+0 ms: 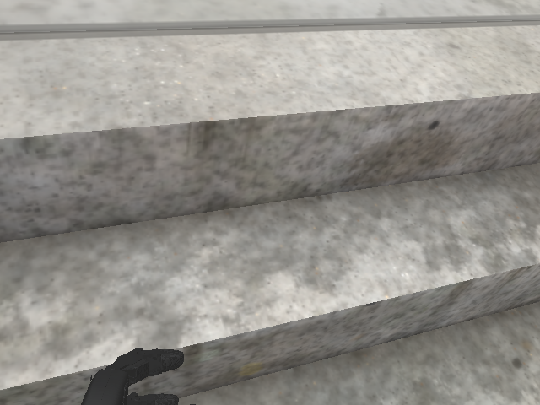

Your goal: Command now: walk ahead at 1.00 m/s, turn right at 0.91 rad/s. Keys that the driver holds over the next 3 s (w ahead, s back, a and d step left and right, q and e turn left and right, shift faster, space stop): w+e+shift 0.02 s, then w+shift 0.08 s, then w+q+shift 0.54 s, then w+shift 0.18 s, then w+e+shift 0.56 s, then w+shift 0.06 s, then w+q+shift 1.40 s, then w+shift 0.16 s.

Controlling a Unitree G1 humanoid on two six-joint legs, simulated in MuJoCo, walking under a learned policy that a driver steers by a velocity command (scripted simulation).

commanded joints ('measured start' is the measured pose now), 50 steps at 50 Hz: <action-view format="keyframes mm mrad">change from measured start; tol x64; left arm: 1 202 235 140 71 39 -44 19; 50 219 105 124 147 -39 -7 90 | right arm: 1 -183 -126 -60 -228 -72 -39 17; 50 -302 -70 -4 -410 -101 181 -3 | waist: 1 124 -43 -297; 50 -68 285 -24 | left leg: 1 -754 -266 -159 1203 -320 -5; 14 -1359 -211 -283 1714 -940 103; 22 -70 -350 184 568 -780 27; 26 -197 -206 -1059 -661 -1329 38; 50 -268 -118 -238 -666 -836 246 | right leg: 1 983 -175 570 -627 246 -159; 18 430 -529 306 -1412 99 121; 23 714 -440 49 -804 2051 50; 26 61 -195 430 403 475 257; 50 132 -44 150 316 269 324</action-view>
